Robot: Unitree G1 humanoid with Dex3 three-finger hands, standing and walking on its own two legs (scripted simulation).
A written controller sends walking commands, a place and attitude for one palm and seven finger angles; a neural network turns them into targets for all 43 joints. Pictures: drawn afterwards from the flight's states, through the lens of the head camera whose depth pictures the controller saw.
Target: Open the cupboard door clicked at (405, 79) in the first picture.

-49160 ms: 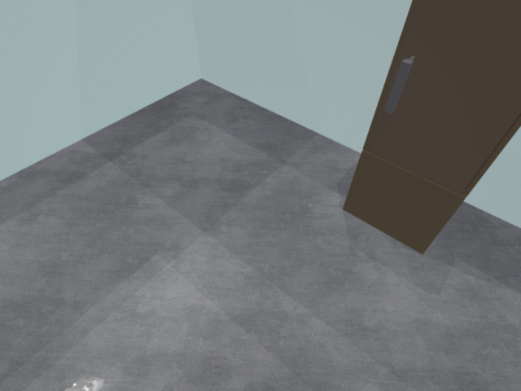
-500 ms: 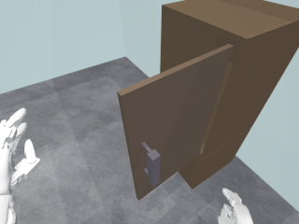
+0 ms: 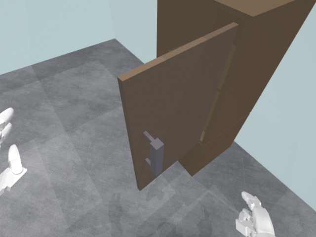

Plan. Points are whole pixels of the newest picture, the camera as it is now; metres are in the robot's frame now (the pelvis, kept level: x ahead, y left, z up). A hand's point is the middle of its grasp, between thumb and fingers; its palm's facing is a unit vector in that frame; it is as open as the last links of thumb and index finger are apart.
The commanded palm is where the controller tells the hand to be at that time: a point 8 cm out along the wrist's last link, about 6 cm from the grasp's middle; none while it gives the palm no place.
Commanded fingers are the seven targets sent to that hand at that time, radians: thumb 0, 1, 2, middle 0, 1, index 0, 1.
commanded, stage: step back with the hand held close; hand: left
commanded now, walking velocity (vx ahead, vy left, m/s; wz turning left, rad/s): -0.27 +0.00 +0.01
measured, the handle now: (151, 154) +0.35 +0.04 -0.04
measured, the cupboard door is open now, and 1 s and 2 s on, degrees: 94 94 94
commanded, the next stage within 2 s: stop stepping back and stand still in 0.80 s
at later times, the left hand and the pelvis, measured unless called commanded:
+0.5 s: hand out of the picture +0.12 +0.27 +0.16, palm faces +0.48 -0.75 -0.46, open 7.4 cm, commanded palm +0.05 +0.31 +0.18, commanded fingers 0.00 0.90 0.90 -0.20 -0.30 -0.20 -0.30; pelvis -0.08 +0.00 -0.02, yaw +2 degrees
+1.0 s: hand out of the picture +0.01 +0.28 +0.16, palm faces +0.51 -0.73 -0.45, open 7.4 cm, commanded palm -0.05 +0.30 +0.18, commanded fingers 0.00 0.90 0.90 -0.20 -0.30 -0.20 -0.30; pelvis -0.16 -0.01 -0.01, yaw +4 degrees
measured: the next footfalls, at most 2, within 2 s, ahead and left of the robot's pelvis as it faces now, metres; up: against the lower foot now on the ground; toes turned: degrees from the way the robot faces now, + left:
left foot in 0.84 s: -0.04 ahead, +0.11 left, +0.00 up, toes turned +8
right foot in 1.14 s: -0.25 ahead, -0.14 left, +0.00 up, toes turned +0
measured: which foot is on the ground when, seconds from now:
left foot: down 0.00-0.68, up 0.70-0.82, down 0.84-1.00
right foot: down 0.00-0.84, up 0.86-1.00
